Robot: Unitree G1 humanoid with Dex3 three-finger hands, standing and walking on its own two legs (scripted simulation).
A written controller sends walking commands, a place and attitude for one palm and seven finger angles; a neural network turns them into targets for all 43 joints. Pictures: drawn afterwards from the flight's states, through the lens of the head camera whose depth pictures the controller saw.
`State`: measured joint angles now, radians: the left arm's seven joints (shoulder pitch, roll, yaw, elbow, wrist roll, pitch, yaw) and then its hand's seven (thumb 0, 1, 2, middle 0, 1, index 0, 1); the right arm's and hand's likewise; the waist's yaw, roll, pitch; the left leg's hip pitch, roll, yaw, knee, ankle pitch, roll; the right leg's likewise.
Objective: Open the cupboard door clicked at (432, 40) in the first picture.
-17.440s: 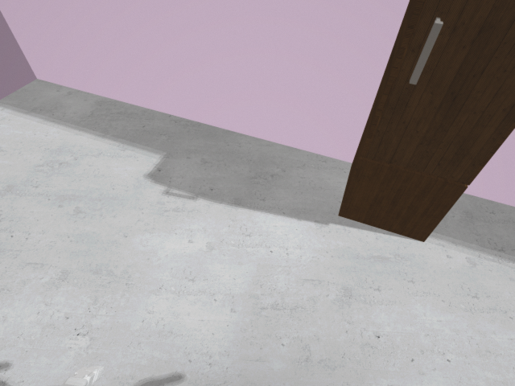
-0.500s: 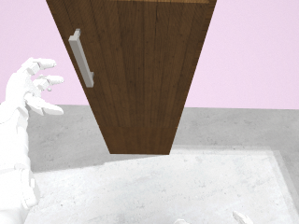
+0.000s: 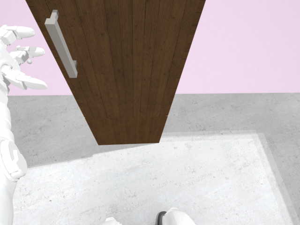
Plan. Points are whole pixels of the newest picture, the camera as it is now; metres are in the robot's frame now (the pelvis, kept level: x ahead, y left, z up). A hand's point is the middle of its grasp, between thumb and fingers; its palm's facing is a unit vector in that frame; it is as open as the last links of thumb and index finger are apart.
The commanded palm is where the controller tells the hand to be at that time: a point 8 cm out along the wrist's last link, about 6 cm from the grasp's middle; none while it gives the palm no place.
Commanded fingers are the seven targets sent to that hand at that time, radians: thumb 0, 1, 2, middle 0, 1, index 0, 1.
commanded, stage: move the hooked fingers beside the handle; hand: left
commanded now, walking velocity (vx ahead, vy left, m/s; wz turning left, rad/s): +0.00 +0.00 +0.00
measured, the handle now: (65, 47) +0.55 +0.19 +0.12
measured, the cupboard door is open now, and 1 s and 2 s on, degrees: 0 0 0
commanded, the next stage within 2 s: slide the fingers in behind the handle in 0.98 s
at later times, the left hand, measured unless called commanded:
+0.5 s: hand (27, 66) +0.47 +0.26 +0.13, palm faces -0.05 -1.00 +0.00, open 14.0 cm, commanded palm +0.46 +0.30 +0.12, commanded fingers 0.00 -0.50 0.30 -0.30 -1.20 -0.30 -1.20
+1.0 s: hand (27, 67) +0.48 +0.26 +0.12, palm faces -0.02 -1.00 +0.01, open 14.0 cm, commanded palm +0.46 +0.31 +0.12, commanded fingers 0.00 -0.50 0.30 -0.30 -1.20 -0.30 -1.20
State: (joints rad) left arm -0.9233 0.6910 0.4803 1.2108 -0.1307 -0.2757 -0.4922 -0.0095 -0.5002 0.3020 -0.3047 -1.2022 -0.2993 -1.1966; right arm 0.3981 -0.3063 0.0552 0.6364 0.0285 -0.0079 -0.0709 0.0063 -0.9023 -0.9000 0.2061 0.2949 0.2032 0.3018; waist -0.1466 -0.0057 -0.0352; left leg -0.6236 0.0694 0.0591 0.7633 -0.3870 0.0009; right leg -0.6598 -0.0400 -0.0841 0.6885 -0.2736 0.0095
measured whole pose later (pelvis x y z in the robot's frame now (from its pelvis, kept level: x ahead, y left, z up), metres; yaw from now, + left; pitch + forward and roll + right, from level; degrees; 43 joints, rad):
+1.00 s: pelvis +0.00 +0.00 +0.00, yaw +0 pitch +15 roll -2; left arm -0.89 0.70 0.48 1.20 -0.16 -0.26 -0.53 -0.01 -0.50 0.30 -0.30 -1.20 -0.30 -1.20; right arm 0.41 -0.31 0.06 0.61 0.03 0.05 -0.06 0.01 -0.90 -0.90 0.21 0.29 0.20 0.30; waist -0.14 0.00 -0.04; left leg -0.65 0.08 0.05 0.79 -0.40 0.00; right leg -0.68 -0.03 -0.09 0.71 -0.29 0.01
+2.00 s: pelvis +0.00 +0.00 +0.00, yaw +0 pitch +13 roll -1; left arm -0.84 0.49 0.38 1.09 -0.15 -0.28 -0.33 -0.01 -0.50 0.30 -0.30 -1.22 -0.30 -1.20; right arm 0.36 -0.29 0.04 0.62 0.02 0.01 -0.04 0.01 -0.90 -0.90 0.21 0.29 0.20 0.30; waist -0.11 0.01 -0.06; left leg -0.60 0.07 0.05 0.77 -0.40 0.00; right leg -0.64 -0.04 -0.09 0.71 -0.29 0.01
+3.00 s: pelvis +0.02 +0.00 +0.00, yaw -1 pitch +14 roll -1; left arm -0.79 0.43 0.37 1.03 -0.14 -0.29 -0.25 -0.01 -0.29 0.39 -0.33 -1.24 -0.33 -1.23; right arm 0.40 -0.26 0.03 0.62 0.02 0.01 -0.01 0.01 -0.90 -0.90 0.21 0.29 0.20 0.30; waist -0.11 0.03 -0.08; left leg -0.58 0.07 0.07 0.75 -0.41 -0.01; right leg -0.63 -0.03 -0.06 0.70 -0.30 0.01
